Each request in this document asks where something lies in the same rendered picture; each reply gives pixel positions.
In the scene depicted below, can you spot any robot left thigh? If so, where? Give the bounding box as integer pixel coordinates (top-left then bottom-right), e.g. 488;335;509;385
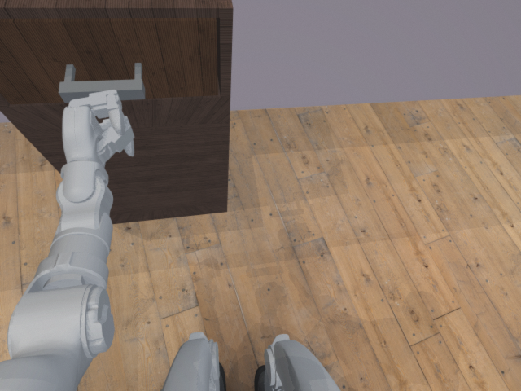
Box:
162;338;220;391

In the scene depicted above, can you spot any robot left hand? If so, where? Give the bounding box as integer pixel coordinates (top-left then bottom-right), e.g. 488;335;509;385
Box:
62;90;134;168

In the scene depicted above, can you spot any drawer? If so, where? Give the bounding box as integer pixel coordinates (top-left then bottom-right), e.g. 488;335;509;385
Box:
0;18;218;104

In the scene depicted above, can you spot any left robot upper arm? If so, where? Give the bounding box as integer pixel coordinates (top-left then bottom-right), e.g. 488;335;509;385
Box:
0;283;115;391

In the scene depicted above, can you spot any robot right shin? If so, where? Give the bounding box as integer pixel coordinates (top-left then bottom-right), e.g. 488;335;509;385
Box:
265;334;290;391

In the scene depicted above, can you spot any robot left forearm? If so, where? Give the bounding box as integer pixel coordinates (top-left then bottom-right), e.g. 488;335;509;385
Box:
7;160;113;359

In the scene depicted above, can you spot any cabinet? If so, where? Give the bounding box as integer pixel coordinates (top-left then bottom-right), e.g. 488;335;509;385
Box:
0;0;233;224

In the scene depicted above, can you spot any handle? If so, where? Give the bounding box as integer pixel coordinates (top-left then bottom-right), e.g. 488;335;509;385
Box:
59;63;145;103

